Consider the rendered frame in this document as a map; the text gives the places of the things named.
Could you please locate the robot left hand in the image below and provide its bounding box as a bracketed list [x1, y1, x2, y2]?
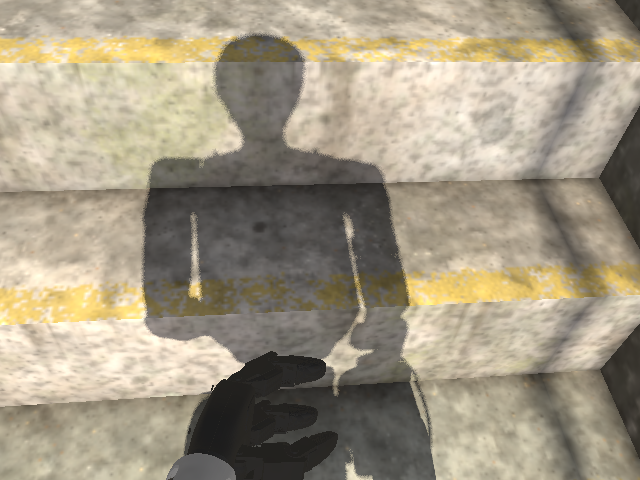
[187, 351, 338, 480]

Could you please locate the robot left forearm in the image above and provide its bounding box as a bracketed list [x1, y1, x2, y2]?
[166, 453, 236, 480]

